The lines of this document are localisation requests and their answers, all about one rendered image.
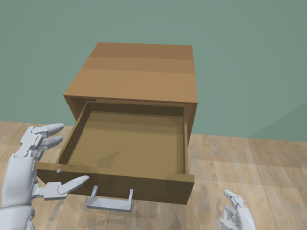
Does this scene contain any right robot hand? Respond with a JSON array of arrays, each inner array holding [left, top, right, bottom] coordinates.
[[220, 189, 257, 230]]

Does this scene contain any left robot hand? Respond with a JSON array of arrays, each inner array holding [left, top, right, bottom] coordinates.
[[1, 123, 90, 209]]

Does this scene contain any left robot forearm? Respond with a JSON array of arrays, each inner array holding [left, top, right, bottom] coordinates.
[[0, 205, 35, 230]]

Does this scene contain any cabinet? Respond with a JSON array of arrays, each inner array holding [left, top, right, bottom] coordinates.
[[63, 42, 198, 148]]

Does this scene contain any handle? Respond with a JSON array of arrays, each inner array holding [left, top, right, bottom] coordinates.
[[85, 185, 134, 213]]

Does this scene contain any drawer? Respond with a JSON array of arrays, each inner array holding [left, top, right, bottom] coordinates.
[[35, 101, 195, 205]]

